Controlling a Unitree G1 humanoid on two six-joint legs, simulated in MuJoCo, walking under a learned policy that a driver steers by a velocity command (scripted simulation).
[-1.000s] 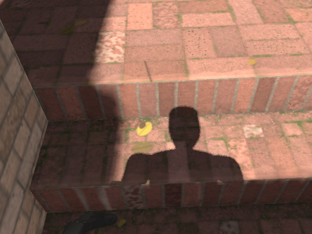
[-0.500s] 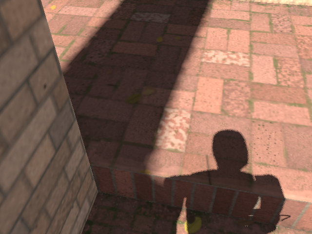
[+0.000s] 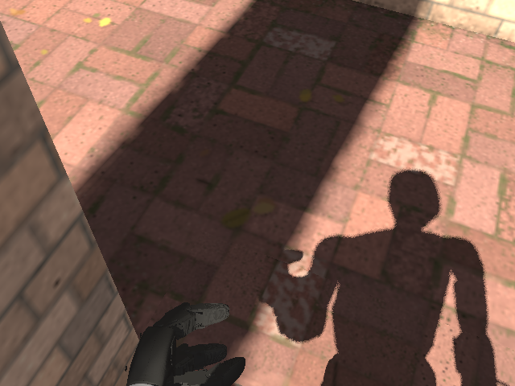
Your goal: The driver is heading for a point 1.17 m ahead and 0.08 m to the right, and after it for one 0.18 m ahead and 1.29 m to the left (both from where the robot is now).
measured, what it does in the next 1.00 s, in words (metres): climbs: left foot 0.15 m higher, then left foot 0.17 m higher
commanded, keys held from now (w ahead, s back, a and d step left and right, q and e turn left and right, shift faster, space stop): w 1.00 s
